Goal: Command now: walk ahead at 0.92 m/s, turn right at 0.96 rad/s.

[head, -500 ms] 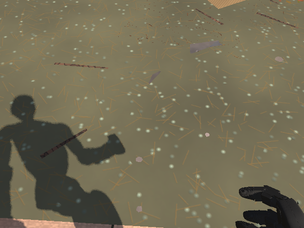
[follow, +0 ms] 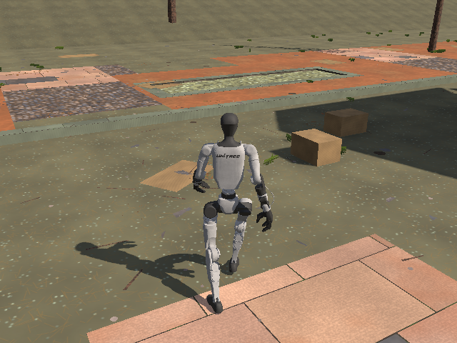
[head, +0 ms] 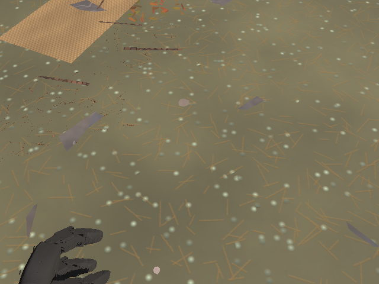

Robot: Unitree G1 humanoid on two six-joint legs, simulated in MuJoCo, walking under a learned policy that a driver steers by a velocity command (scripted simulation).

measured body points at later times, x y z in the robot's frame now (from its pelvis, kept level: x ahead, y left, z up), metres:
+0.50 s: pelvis +0.34 +0.01 +0.00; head +0.38 +0.00 +0.45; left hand +0.49 +0.28 -0.10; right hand +0.47 -0.25 -0.11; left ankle +0.49 +0.07 -0.71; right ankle +0.20 -0.03 -0.66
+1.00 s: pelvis +0.46 -0.05 +0.03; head +0.50 -0.04 +0.47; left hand +0.47 +0.28 -0.06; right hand +0.76 -0.23 -0.05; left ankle +0.46 +0.07 -0.67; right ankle +0.56 -0.14 -0.71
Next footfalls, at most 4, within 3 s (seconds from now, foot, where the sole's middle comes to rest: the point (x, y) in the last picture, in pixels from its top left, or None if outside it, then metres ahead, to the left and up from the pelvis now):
0.04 right None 0.22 -0.02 -0.75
0.46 left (170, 263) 0.53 0.07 -0.75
0.92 right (221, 243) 0.59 -0.12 -0.75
1.40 left None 0.40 0.09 -0.75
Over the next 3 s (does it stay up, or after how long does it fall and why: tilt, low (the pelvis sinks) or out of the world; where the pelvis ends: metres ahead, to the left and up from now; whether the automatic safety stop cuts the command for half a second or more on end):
stays up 0.92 0.04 0.02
